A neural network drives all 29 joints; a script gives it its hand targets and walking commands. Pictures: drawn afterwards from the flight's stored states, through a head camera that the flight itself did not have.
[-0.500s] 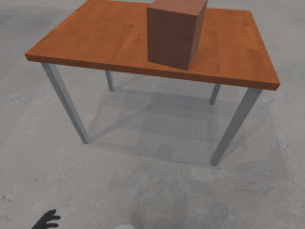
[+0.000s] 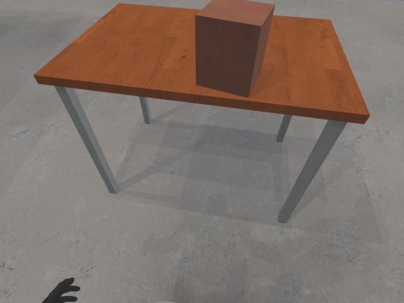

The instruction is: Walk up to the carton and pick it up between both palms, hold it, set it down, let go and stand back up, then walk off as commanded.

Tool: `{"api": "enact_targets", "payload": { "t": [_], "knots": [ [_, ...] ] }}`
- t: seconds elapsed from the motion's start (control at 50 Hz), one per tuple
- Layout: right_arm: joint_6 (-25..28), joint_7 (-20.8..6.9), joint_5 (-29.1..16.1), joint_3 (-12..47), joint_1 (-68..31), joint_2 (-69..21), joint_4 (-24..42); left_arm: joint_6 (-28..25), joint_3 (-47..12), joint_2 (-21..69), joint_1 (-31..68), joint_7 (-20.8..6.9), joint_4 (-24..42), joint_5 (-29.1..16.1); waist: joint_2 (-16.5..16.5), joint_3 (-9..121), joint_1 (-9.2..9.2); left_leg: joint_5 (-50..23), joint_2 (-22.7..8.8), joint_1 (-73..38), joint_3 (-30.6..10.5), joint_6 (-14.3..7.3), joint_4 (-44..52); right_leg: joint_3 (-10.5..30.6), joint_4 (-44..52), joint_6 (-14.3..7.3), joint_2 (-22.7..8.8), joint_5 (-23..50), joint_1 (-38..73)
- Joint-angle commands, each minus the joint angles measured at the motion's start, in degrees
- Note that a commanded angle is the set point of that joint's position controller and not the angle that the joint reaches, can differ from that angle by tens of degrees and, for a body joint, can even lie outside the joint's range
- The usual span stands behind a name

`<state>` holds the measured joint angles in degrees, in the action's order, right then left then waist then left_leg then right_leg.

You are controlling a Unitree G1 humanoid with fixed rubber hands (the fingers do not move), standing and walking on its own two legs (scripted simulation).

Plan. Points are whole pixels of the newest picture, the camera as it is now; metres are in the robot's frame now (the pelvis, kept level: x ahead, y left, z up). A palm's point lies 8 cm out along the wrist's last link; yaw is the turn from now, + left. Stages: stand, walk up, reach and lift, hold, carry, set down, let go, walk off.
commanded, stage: stand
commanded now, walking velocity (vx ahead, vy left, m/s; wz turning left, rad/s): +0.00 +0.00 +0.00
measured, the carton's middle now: (232, 47) +0.77 -0.04 +0.13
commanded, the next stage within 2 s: none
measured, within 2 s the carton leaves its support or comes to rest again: neither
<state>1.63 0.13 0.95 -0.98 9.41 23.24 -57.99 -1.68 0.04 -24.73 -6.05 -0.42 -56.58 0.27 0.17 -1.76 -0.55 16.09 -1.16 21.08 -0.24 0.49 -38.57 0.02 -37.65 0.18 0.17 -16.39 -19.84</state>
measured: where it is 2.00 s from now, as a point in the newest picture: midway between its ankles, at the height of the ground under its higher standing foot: outside the picture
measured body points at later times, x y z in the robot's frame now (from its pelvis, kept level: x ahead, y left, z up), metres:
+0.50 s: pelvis -0.01 +0.00 +0.00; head -0.01 +0.00 +0.45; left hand +0.11 +0.33 -0.10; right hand +0.08 -0.32 -0.11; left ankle +0.05 +0.12 -0.72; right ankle +0.04 -0.12 -0.72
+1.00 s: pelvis +0.00 +0.00 +0.00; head -0.01 +0.00 +0.45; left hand +0.11 +0.33 -0.10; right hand +0.08 -0.32 -0.11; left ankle +0.05 +0.12 -0.72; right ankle +0.04 -0.12 -0.72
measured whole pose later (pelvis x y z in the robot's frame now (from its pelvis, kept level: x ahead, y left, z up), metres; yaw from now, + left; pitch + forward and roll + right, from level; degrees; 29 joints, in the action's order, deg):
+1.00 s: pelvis +0.00 +0.00 +0.00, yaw +0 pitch -2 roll -1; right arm 1.5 0.1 1.0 -1.0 9.4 23.2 -59.0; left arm -1.7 -0.1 -24.7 -6.2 -0.5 -58.1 0.3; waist 0.4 -0.8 -0.5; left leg 14.6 -1.1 20.0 -0.2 0.5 -36.3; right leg 0.0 -35.2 0.3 0.1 -14.8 -18.7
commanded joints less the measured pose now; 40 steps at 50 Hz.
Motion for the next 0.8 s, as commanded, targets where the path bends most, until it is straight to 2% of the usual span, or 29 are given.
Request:
{"api": "enact_targets", "payload": {
  "t": [0.0,0.02,0.04,0.06,0.08,0.1,0.12,0.14,0.18,0.26,0.28,0.32,0.34,0.36,0.38,0.4,0.42,0.48,0.5,0.52,0.54,0.56,0.58,0.62,0.66,0.7,0.72,0.74,0.78],
  "knots": [
    [0.63,0.19,-0.09,-0.63,-6.54,8.48,1.34,-1.12,1.31,-9.44,2.25,0.16,-1.03,0.37,1.30,3.55,0.03,-0.51,-4.90,-5.28,-8.38,-2.65,13.27,10.88,15.93,-4.01,-7.82,-0.68,3.70],
    [0.10,-0.22,-0.42,-0.44,-4.77,7.57,1.08,-0.49,1.50,-9.93,5.31,0.17,-0.08,0.80,-2.57,6.57,1.75,1.75,-4.72,-7.55,-7.30,-2.76,13.71,11.02,17.28,-3.92,-8.58,-4.27,3.47],
    [0.68,-0.46,-0.28,-1.34,-4.86,10.70,1.90,-0.51,2.13,-10.38,3.50,0.02,-0.10,0.14,-1.43,7.57,2.76,0.38,-5.16,-8.91,-8.27,-2.79,15.15,7.73,15.58,-3.28,-6.41,-1.40,4.84],
    [0.75,-0.08,0.11,-0.95,-5.39,8.95,1.88,-0.86,0.77,-8.13,3.18,0.18,-1.43,0.11,1.06,6.95,0.37,-1.12,-5.14,-8.34,-8.47,-2.93,15.08,8.78,14.46,-3.67,-7.45,1.89,4.73],
    [0.60,-0.20,-0.19,-1.18,-6.25,10.33,1.61,-1.02,0.31,-6.39,1.60,0.10,-0.64,0.36,3.33,5.98,0.05,0.57,-5.56,-7.58,-9.78,-3.24,16.72,7.27,13.42,-3.61,-5.78,3.37,4.82],
    [0.89,-0.33,0.57,-1.07,-6.80,10.08,1.47,-0.85,1.20,-9.14,2.74,0.27,-1.00,0.02,0.81,7.42,-0.56,-0.10,-6.92,-5.40,-10.20,-3.43,17.97,6.85,12.55,-3.02,-6.17,4.07,8.30],
    [0.79,-0.36,0.29,-0.23,-5.78,8.25,1.55,-0.78,1.09,-8.70,2.23,0.55,-1.80,-0.07,2.24,7.80,-0.04,-1.84,-6.09,-9.03,-9.04,-3.08,17.34,7.59,13.10,-3.28,-6.31,2.36,5.81],
    [0.82,0.24,-0.02,-0.98,-6.11,9.80,1.08,-0.48,0.93,-7.99,1.59,0.14,-0.84,-0.42,3.04,8.89,-0.91,-3.50,-6.72,-9.19,-9.84,-3.11,16.41,8.68,12.28,-3.79,-6.37,3.01,4.69],
    [0.52,-0.06,-0.30,-0.29,-3.78,8.61,0.89,-1.02,0.81,-8.21,2.17,0.04,-0.23,0.10,2.14,6.57,0.68,-3.06,-5.46,-8.03,-8.38,-2.89,16.00,8.45,14.43,-3.41,-6.61,6.13,6.87],
    [0.24,-0.47,-0.88,-0.63,-4.51,9.50,0.70,-1.44,1.26,-9.37,2.20,0.44,-1.23,0.25,-0.17,9.85,1.55,-4.83,-5.68,-9.65,-7.69,-2.45,15.43,8.05,14.65,-2.96,-7.57,9.29,8.37],
    [0.49,-0.04,-0.60,-0.42,-4.35,9.48,1.48,-1.18,1.59,-10.87,3.09,0.61,-0.48,0.63,-0.10,10.52,2.48,-6.48,-4.57,-10.10,-5.88,-2.42,13.42,8.72,14.31,-3.15,-7.73,8.50,8.56],
    [0.76,0.25,-0.41,-0.80,-5.57,9.92,1.16,-0.91,0.28,-7.27,4.54,0.10,-0.61,-0.26,0.84,7.10,0.59,-2.55,-5.95,-7.26,-8.22,-2.78,16.04,7.16,13.95,-2.46,-6.68,5.50,6.63],
    [0.66,-0.38,-0.45,-0.10,-4.83,8.49,1.24,-1.32,1.41,-9.87,2.28,0.34,-0.65,-0.25,0.92,9.33,1.18,-2.54,-5.51,-8.54,-8.29,-2.45,16.75,6.94,14.04,-2.30,-6.21,3.92,8.15],
    [0.50,-0.25,-0.29,-0.55,-4.97,10.02,1.02,-1.14,1.29,-9.81,2.46,0.43,-1.45,0.18,-2.02,4.57,0.48,-3.05,-5.51,-6.21,-8.01,-3.01,16.74,6.73,14.90,-2.87,-6.21,4.25,7.05],
    [0.48,0.21,-0.90,-0.94,-4.30,9.96,1.30,-1.20,1.08,-10.26,1.01,0.42,-1.69,0.64,-2.90,7.04,1.44,-2.23,-4.83,-8.25,-6.15,-2.78,13.52,9.25,16.55,-3.45,-7.68,3.62,6.57],
    [0.43,0.01,-0.80,-1.13,-6.80,10.65,0.88,-0.89,0.70,-8.37,2.42,0.27,-2.20,0.46,-2.07,7.96,0.83,-3.19,-4.42,-8.90,-6.45,-3.13,13.37,9.92,17.11,-3.46,-8.76,4.30,6.30],
    [0.19,0.05,-0.15,-0.56,-2.22,9.42,-0.36,-1.19,0.51,-9.34,2.02,0.47,-1.56,0.17,-0.06,4.57,0.94,-0.16,-3.10,-6.67,-5.50,-2.47,13.85,11.60,17.61,-3.83,-9.12,-0.56,5.68],
    [0.54,-0.34,-0.61,-0.43,-5.20,7.89,1.01,-0.78,1.26,-9.42,3.32,0.35,-0.75,0.30,1.43,6.64,0.55,-2.09,-5.87,-7.41,-8.77,-3.10,15.95,8.98,16.98,-2.84,-6.86,-2.54,4.61],
    [0.72,-0.62,-0.14,-0.26,-5.01,7.79,1.78,-0.71,1.16,-9.80,4.82,0.22,-1.43,-0.07,0.78,6.89,1.64,0.00,-5.55,-8.79,-9.06,-2.63,16.47,9.99,17.05,-3.06,-7.24,-3.77,4.16],
    [0.31,-0.65,-0.14,-0.82,-3.29,9.92,0.83,-0.47,1.36,-9.76,2.75,0.64,-1.41,-0.13,0.29,3.45,0.87,2.66,-4.88,-6.64,-9.01,-2.71,16.58,9.34,17.29,-2.86,-6.56,-4.64,3.28],
    [0.33,-0.27,-0.52,-0.69,-4.00,10.74,0.18,-0.09,1.47,-9.87,1.25,0.48,-2.06,-0.13,3.23,4.24,0.74,6.27,-5.80,-7.60,-8.75,-2.50,17.78,10.04,17.11,-2.95,-7.11,-4.83,2.07],
    [0.27,-0.49,-0.42,-1.02,-5.26,11.40,-0.11,-0.47,0.66,-7.93,1.94,0.04,-1.23,0.48,-0.25,2.25,-0.07,8.53,-6.37,-4.79,-10.30,-2.53,18.40,7.35,16.37,-2.54,-5.97,-5.23,3.44],
    [0.27,-0.14,-0.64,-0.73,-3.89,10.22,0.21,-0.65,0.77,-7.98,1.31,0.25,-0.88,0.17,1.27,1.95,1.44,8.33,-5.78,-4.63,-9.81,-3.23,18.34,8.49,16.60,-3.06,-6.06,-5.28,2.31],
    [-0.02,-0.11,-0.25,-1.13,-5.23,10.71,1.27,-0.50,1.25,-8.17,1.24,-0.36,-1.86,0.10,3.41,4.74,0.57,13.56,-6.44,-5.19,-11.79,-2.90,19.64,7.90,16.45,-2.74,-5.98,-7.60,4.45],
    [-0.09,0.34,-0.11,-1.10,-4.88,9.76,0.62,-0.39,1.28,-9.49,1.66,0.11,-1.79,-0.08,-0.48,3.31,-0.77,7.08,-5.79,-2.96,-10.42,-2.92,19.86,8.64,14.94,-3.34,-6.79,-2.21,6.88],
    [0.69,-0.31,-0.42,-1.16,-5.41,11.16,0.63,-0.54,1.03,-9.82,1.45,0.21,-1.79,0.23,2.95,5.93,0.62,0.79,-5.35,-7.71,-8.66,-2.43,17.43,8.52,15.13,-3.55,-6.64,0.10,5.91],
    [0.94,0.00,-0.03,-1.39,-7.02,10.72,0.74,-0.70,1.22,-8.64,0.60,0.24,-1.96,0.67,3.77,6.61,-0.90,-2.05,-5.44,-7.43,-8.37,-2.83,16.06,8.83,16.87,-3.33,-7.40,4.45,6.88],
    [0.88,-0.33,-0.78,-0.82,-4.01,9.77,0.01,-0.72,0.44,-8.04,1.56,0.00,-1.73,0.26,1.20,8.23,0.92,-3.75,-5.12,-8.59,-7.62,-2.26,14.95,8.18,15.81,-3.34,-7.80,5.41,8.67],
    [0.89,-0.08,-0.36,-0.25,-4.82,8.89,0.95,-0.84,0.30,-7.64,1.75,-0.04,-0.89,-0.61,-0.34,6.87,0.57,-4.23,-6.30,-8.41,-8.75,-2.71,15.42,7.93,14.85,-2.94,-7.29,7.55,6.36]
  ]
}}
